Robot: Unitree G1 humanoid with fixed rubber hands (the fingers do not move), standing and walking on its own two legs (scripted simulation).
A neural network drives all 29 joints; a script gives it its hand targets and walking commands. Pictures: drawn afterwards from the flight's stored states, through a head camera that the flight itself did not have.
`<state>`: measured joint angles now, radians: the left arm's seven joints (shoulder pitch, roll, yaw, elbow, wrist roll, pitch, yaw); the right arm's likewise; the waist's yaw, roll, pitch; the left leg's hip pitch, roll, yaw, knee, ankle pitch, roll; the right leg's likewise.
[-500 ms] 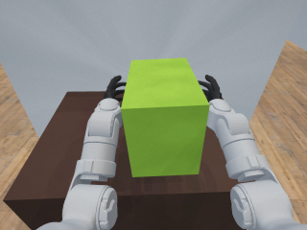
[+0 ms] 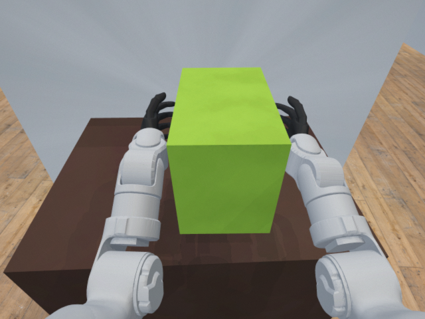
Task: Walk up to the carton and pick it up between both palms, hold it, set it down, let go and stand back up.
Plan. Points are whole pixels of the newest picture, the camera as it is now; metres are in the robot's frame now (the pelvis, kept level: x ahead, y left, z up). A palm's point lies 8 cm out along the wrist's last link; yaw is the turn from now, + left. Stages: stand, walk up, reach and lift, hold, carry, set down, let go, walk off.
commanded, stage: set down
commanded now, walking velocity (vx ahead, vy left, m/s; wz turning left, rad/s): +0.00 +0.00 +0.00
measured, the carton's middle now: (223, 144) +0.42 +0.01 +0.16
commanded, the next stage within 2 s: none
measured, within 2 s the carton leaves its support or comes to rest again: neither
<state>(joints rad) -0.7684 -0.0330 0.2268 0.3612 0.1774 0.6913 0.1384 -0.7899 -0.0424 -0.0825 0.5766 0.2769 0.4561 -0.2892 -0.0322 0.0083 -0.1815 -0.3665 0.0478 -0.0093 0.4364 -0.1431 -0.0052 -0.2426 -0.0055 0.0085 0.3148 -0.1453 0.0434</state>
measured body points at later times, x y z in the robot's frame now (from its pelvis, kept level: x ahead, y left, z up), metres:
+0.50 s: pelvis +0.03 -0.01 +0.00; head +0.05 -0.01 +0.45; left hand +0.44 +0.15 +0.13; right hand +0.46 -0.12 +0.16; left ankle +0.05 +0.12 -0.74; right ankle +0.01 -0.15 -0.74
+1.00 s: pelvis +0.01 -0.01 +0.00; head +0.03 +0.03 +0.45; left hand +0.44 +0.14 +0.10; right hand +0.42 -0.13 +0.13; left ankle +0.05 +0.12 -0.74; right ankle +0.01 -0.15 -0.74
